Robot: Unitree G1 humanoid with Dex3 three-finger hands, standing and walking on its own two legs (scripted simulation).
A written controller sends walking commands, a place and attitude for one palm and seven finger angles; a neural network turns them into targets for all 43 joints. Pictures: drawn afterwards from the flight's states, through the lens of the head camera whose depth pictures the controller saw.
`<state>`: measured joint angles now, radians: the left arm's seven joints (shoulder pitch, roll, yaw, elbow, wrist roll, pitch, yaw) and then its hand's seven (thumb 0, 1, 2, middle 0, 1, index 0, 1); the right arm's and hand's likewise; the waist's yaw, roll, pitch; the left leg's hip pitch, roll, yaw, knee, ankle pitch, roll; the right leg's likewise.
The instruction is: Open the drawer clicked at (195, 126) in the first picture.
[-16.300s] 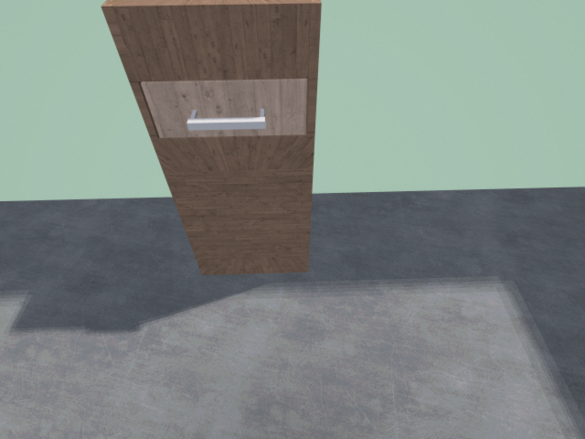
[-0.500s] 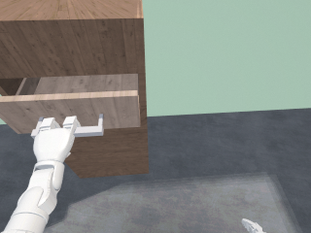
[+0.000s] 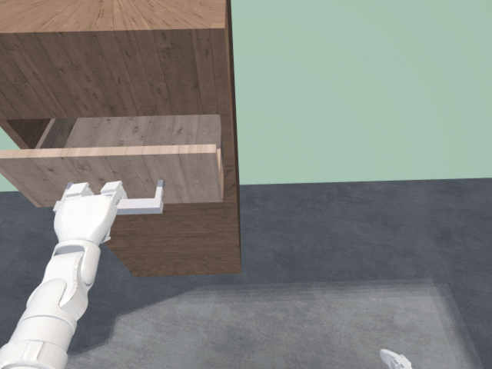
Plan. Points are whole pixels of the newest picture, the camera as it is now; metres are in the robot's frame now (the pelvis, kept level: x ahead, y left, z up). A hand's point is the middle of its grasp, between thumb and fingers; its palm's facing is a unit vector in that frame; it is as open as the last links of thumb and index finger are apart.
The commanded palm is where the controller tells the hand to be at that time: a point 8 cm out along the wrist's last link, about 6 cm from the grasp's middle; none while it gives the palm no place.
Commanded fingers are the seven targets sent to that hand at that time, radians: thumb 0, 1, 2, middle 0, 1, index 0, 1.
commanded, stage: pull the drawer open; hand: left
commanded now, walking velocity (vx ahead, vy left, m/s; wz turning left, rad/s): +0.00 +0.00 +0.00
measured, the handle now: (112, 197) +0.40 +0.27 +0.02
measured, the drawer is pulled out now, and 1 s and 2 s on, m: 0.09 0.28 0.30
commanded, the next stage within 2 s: open the thumb to release the handle in 1.30 s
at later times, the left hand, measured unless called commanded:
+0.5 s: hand (85, 297) +0.23 +0.27 +0.00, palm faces -0.01 -0.05 -1.00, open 5.6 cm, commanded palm +0.19 +0.25 +0.05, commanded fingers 0.00 0.90 0.90 -0.40 -1.35 -0.40 -1.35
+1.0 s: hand (65, 359) +0.14 +0.26 +0.00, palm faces -0.08 -0.06 -1.00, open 5.8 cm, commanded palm +0.09 +0.26 +0.05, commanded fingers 0.00 0.90 0.90 -0.40 -1.35 -0.40 -1.35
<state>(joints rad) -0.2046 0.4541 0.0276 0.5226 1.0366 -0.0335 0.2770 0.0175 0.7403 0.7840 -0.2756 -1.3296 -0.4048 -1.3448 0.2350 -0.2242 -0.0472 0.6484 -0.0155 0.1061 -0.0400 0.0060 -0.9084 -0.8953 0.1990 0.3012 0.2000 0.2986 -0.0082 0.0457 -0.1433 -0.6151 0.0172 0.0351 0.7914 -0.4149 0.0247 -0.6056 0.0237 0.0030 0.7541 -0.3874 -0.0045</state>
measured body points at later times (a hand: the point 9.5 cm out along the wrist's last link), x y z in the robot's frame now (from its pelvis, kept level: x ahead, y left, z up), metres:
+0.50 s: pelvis +0.01 +0.00 +0.00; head +0.05 -0.02 +0.44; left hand +0.22 +0.26 +0.05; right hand +0.21 -0.24 -0.10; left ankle -0.02 +0.10 -0.71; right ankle -0.02 -0.12 -0.71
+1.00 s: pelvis +0.02 +0.00 -0.01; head +0.07 -0.01 +0.43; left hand +0.14 +0.26 +0.06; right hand +0.21 -0.24 -0.12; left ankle -0.02 +0.10 -0.71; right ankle -0.02 -0.12 -0.71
